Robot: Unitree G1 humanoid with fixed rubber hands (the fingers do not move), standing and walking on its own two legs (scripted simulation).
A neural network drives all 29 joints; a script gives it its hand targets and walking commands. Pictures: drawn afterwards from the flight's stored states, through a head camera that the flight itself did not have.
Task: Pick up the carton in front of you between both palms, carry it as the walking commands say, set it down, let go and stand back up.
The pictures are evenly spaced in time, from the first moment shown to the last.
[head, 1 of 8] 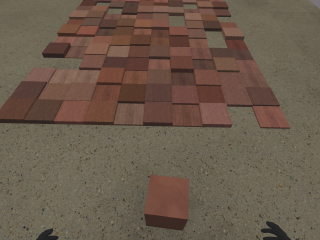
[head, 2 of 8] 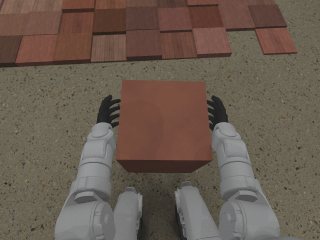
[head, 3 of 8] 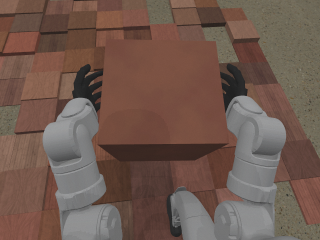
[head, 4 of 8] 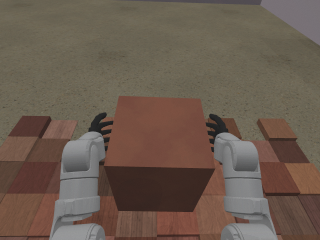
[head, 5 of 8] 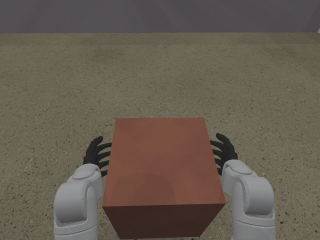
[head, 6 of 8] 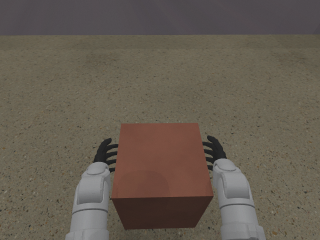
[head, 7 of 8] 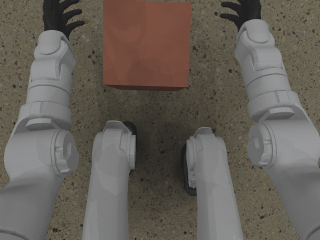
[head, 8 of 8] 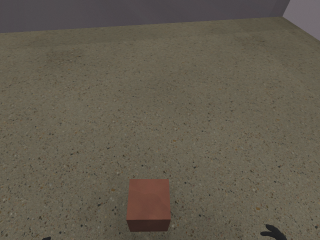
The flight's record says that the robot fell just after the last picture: no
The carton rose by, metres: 0.79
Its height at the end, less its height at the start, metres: +0.00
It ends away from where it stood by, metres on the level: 6.37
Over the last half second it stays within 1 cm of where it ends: yes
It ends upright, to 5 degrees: yes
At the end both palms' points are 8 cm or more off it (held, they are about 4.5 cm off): yes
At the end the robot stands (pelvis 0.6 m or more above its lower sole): yes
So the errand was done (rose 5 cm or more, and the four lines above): yes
